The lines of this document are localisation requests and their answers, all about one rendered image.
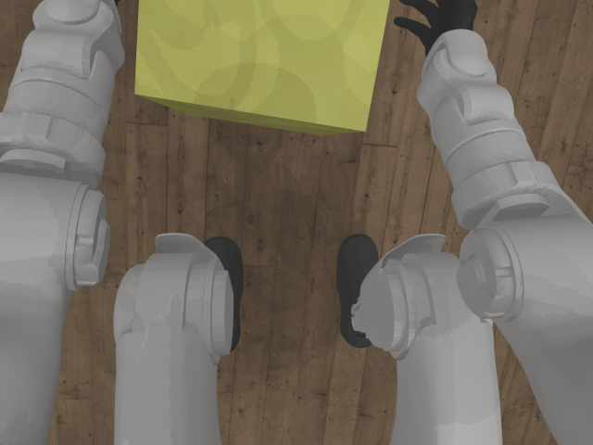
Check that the carton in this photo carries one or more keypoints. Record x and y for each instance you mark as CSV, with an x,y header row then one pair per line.
x,y
306,66

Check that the right robot thigh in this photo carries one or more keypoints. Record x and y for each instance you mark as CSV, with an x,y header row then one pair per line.
x,y
447,384

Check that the robot right forearm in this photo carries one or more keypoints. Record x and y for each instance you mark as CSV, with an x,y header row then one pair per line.
x,y
493,171

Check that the robot thigh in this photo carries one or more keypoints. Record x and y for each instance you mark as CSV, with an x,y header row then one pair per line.
x,y
166,379
447,384

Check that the robot left upper arm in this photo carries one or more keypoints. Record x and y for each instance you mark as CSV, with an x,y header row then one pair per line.
x,y
54,239

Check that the robot right upper arm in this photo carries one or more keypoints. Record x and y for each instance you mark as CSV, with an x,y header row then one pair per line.
x,y
534,278

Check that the robot left forearm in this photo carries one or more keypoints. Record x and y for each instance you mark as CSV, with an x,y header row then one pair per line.
x,y
58,103

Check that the left robot thigh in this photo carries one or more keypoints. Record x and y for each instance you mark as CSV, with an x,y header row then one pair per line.
x,y
166,379

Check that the right robot hand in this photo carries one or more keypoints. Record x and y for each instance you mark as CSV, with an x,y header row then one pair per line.
x,y
449,15

